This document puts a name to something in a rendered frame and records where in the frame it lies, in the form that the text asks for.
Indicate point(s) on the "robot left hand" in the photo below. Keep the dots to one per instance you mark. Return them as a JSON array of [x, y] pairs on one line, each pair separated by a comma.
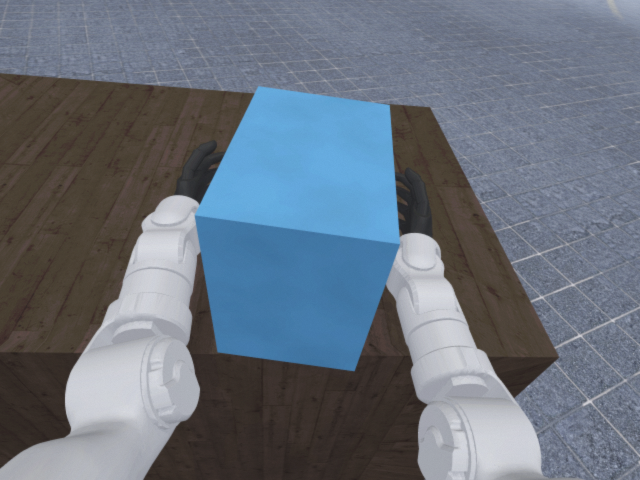
[[196, 173]]

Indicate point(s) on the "right robot forearm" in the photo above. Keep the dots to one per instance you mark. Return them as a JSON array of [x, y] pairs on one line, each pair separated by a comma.
[[446, 361]]

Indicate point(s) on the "pedestal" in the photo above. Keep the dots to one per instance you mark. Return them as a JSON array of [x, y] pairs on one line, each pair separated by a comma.
[[83, 163]]

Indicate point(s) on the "robot right hand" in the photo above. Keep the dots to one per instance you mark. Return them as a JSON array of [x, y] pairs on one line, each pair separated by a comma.
[[418, 217]]

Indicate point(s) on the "carton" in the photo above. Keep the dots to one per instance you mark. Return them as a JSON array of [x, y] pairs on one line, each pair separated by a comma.
[[298, 229]]

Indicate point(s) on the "left robot forearm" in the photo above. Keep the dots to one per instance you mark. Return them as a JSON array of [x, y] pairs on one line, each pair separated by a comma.
[[159, 279]]

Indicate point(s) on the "right robot upper arm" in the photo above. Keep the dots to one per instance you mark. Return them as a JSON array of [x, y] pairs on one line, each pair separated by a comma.
[[478, 438]]

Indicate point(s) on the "left robot upper arm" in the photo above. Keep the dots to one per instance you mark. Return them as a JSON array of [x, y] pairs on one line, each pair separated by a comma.
[[123, 402]]

